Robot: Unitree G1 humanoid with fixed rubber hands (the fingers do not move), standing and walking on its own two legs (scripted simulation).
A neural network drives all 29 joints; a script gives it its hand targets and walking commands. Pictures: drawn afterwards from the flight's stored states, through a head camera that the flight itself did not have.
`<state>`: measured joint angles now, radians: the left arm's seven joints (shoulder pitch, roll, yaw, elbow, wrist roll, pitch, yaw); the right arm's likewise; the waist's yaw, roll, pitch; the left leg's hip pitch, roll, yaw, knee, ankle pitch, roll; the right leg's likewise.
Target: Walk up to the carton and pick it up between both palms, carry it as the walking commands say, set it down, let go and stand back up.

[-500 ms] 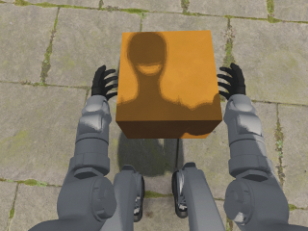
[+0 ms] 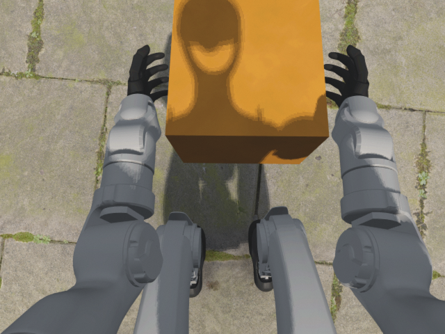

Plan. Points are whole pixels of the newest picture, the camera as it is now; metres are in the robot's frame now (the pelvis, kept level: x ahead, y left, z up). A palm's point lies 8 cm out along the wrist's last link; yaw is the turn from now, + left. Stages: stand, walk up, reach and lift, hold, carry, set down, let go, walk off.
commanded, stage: set down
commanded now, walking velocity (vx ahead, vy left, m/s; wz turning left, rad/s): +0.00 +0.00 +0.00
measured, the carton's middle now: (243, 86) +0.55 -0.05 -0.20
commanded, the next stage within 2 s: none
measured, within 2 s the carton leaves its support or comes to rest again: rests again in 1.98 s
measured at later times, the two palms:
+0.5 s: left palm (156, 100) +0.52 +0.12 -0.19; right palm (330, 100) +0.50 -0.22 -0.18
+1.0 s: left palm (168, 104) +0.54 +0.12 -0.28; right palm (319, 102) +0.52 -0.23 -0.27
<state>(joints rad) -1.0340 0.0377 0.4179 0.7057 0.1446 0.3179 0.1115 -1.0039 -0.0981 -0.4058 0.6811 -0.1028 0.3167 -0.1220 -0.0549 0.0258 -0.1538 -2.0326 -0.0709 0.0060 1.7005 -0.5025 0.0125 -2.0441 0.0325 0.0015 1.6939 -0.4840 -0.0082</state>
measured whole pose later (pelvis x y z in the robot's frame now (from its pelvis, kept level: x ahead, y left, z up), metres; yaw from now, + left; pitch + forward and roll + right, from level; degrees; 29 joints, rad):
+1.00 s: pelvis -0.03 +0.00 -0.11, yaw +1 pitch +31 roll +1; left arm -1.50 0.27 0.27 0.94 -0.03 0.27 0.14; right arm -1.50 -0.35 -0.25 0.91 0.03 0.28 -0.11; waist -0.07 0.02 0.52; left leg -2.10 -0.08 0.04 2.13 -0.58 0.01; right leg -2.12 0.03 0.00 2.14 -0.56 -0.01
